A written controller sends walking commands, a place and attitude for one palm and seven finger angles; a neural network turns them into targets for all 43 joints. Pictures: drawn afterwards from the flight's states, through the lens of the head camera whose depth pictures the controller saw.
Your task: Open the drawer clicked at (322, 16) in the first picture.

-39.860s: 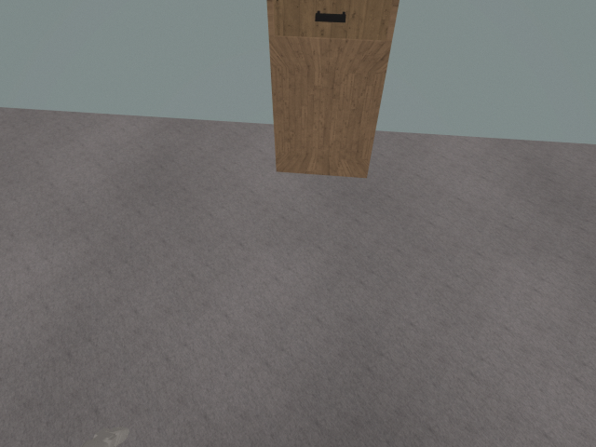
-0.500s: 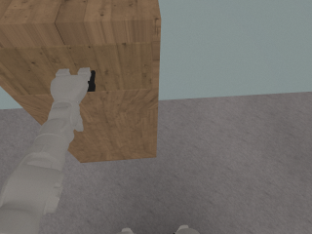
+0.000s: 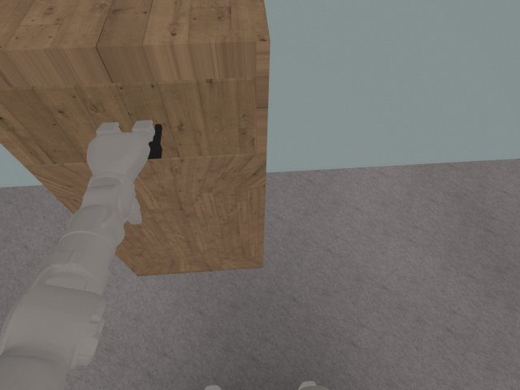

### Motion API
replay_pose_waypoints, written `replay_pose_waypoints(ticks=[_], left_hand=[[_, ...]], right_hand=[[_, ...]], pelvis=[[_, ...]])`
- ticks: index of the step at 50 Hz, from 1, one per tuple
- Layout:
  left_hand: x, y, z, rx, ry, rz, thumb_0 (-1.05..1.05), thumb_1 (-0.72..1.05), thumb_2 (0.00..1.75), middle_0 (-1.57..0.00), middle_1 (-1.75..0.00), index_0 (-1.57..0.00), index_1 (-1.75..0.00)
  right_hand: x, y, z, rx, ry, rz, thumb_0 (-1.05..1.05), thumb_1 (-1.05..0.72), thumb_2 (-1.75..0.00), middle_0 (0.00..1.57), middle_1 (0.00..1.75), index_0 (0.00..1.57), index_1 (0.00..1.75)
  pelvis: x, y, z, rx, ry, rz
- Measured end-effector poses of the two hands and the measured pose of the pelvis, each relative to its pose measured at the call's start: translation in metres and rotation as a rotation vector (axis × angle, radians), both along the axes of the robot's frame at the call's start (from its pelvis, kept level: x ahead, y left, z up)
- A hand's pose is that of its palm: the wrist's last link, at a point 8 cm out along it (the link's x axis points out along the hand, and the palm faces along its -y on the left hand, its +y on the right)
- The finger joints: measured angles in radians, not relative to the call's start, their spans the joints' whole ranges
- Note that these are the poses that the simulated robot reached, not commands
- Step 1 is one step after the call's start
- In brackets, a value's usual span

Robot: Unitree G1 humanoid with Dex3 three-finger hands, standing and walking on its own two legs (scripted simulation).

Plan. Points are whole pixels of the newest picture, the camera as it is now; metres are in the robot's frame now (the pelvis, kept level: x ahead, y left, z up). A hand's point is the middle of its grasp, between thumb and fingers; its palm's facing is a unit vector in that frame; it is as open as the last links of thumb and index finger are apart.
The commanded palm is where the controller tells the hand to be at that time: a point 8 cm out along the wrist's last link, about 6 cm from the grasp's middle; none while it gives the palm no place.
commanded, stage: close the thumb around the handle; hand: left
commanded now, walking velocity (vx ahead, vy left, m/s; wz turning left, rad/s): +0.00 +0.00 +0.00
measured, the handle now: (129, 141) +0.52 +0.22 +0.05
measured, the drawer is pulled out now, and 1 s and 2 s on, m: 0.00 0.01 0.11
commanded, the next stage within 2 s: pull the drawer open in 0.60 s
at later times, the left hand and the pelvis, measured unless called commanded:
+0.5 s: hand (130, 174) +0.46 +0.21 +0.03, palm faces -0.05 -0.01 -1.00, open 5.9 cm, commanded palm +0.44 +0.21 +0.08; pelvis +0.00 +0.00 +0.00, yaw +0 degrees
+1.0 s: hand (130, 179) +0.45 +0.21 +0.03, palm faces -0.04 -0.03 -1.00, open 5.5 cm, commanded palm +0.41 +0.21 +0.08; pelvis +0.00 +0.01 +0.00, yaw -1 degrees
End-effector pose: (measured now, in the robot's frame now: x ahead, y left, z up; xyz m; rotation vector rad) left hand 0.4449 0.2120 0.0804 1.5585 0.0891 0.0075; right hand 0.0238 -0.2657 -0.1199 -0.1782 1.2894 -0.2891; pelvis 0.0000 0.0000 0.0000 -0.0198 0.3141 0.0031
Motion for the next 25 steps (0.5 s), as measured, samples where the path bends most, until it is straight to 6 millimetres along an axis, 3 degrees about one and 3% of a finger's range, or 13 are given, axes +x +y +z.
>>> replay_pose_waypoints(ticks=[8,25], left_hand=[[-0.0021,-0.0012,0.0004,0.014,-0.008,0.007,0.0,-0.19,0.43,-0.32,-1.23,-0.33,-1.22],[-0.0016,0.0009,0.0027,0.005,0.0,-0.005,0.0,0.67,0.8,-0.38,-1.33,-0.4,-1.32]], right_hand=[[0.0086,-0.001,-0.001,0.006,-0.013,0.014,0.0,-0.9,-0.9,0.2,0.3,0.2,0.3],[0.003,-0.0026,0.0017,-0.003,-0.013,0.001,0.0,-0.9,-0.9,0.2,0.3,0.2,0.3]], pelvis=[[-0.0003,-0.0012,-0.0001,0.001,-0.004,0.007],[-0.0019,-0.002,0.0008,0.002,-0.007,-0.001]])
